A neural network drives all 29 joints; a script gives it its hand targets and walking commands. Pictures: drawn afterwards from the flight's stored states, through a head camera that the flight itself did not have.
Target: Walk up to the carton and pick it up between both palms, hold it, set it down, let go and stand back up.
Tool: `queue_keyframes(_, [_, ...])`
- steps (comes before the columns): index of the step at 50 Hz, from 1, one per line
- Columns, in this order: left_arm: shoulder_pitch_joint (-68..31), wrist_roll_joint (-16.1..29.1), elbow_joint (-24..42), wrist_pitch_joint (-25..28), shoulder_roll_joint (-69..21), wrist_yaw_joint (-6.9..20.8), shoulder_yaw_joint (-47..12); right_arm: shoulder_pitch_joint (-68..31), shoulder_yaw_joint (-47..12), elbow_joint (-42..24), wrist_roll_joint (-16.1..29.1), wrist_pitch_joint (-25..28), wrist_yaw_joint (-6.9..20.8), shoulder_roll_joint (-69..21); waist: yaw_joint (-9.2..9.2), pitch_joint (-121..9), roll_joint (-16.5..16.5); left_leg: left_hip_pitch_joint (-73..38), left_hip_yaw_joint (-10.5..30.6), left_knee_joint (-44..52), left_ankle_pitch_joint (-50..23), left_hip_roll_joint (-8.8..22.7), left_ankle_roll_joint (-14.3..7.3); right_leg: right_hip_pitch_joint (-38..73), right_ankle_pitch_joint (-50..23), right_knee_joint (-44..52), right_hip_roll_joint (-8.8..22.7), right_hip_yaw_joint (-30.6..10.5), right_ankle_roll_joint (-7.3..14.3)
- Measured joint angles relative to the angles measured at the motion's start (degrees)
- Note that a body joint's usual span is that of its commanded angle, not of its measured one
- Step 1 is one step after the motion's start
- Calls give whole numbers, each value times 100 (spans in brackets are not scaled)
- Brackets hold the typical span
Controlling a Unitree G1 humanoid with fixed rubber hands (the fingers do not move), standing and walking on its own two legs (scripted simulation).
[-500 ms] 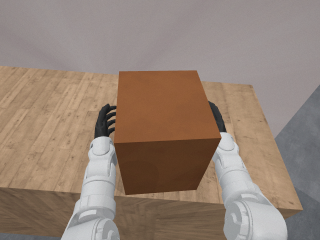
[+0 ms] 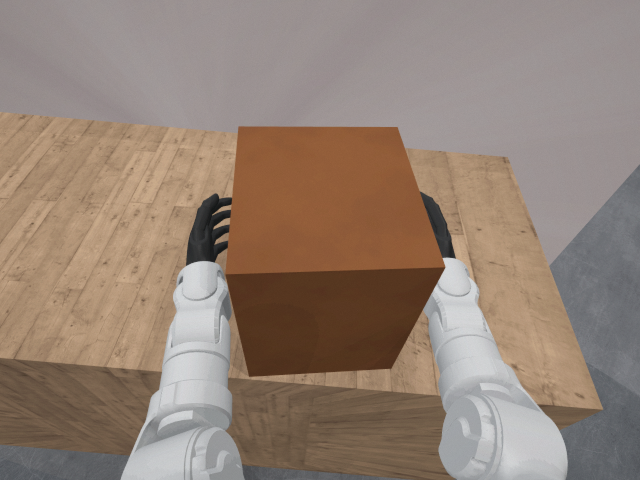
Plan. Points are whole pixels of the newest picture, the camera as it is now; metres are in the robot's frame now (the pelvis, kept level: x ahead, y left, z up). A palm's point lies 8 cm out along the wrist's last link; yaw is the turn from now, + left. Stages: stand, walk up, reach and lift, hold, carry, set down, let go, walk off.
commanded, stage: set down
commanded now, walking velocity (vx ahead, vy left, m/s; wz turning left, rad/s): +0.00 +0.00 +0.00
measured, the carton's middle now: (320, 256) +0.41 +0.03 +0.05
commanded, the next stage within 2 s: none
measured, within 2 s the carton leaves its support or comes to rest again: neither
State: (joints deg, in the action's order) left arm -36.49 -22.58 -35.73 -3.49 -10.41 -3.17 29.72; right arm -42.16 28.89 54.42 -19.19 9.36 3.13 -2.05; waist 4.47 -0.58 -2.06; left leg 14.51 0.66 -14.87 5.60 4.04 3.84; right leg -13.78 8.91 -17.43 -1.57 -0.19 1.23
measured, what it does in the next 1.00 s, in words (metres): stands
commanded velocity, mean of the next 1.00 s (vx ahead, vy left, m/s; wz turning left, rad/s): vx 0.00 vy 0.00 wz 0.00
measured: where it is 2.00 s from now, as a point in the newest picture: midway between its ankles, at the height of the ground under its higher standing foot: outside the picture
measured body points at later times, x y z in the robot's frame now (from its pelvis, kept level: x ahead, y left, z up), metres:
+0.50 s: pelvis -0.01 +0.00 -0.01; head +0.08 +0.00 +0.43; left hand +0.38 +0.21 +0.03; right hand +0.45 -0.15 +0.04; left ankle +0.01 +0.16 -0.75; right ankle -0.01 -0.10 -0.75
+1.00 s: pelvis -0.04 +0.00 -0.01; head +0.00 +0.02 +0.44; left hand +0.29 +0.21 +0.02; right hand +0.33 -0.20 +0.03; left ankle +0.01 +0.16 -0.75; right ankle -0.01 -0.10 -0.75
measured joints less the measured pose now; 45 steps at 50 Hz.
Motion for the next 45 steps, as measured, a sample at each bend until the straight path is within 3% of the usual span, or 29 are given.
queue_keyframes(4, [66, 218, -224, 105, 183, -255, -352, -47, -473, 301, 416, 95, -200, 199, 6, 35, 46, 52, -40, -141, 76, -1, -14, -39, 42, -90, 9, -15, -16])
queue_keyframes(12, [120, 1251, -820, 188, 579, -845, -1216, -370, -1842, 1117, 1961, -119, -472, 821, 137, -32, 149, 731, -115, -558, 200, 75, -24, -630, -14, -236, -57, -76, -27])
queue_keyframes(15, [201, 1769, -910, 308, 712, -1014, -1565, -387, -2311, 1110, 2484, -154, -514, 1038, 218, -244, 184, 1199, -132, -716, 221, 132, -17, -1048, -83, -254, -111, -98, -21])
queue_keyframes(19, [457, 2266, -495, 502, 863, -1165, -1901, -311, -2732, 672, 2975, -118, -565, 1291, 264, -566, 253, 1790, -116, -924, 255, 193, -6, -1575, -138, -312, -172, -95, -12])
queue_keyframes(24, [603, 2450, 61, 459, 1117, -1068, -2022, -256, -3082, 106, 3266, -168, -539, 1678, 217, -741, 371, 2064, -36, -992, 230, 178, 1, -1836, -121, -415, -165, -23, -2])
queue_keyframes(32, [511, 2603, 50, 32, 1439, -625, -1862, -213, -3332, 225, 3589, -508, -374, 2129, 110, -632, 344, 1704, -6, -779, 98, 70, 4, -1632, -16, -592, -65, 17, 11])
queue_keyframes(41, [1615, 2640, 974, -55, 1498, -352, -2135, 1111, -3514, -687, 3823, -311, -143, 2169, -124, -347, 169, 1019, 31, -585, 26, 42, 13, -970, -24, -488, -42, 52, 21])
queue_keyframes(45, [1988, 2697, 1168, -206, 1568, -428, -2293, 1618, -3436, -1011, 3830, -373, -72, 2093, -182, -197, 71, 775, 33, -547, -15, 24, 7, -744, -40, -493, -27, 51, 21])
